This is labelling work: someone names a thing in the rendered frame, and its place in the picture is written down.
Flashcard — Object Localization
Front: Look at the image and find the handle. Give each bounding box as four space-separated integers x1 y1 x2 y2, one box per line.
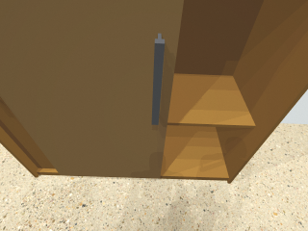
151 33 165 125

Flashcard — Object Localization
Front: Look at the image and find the wardrobe door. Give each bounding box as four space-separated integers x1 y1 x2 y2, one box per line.
0 97 54 168
0 0 184 178

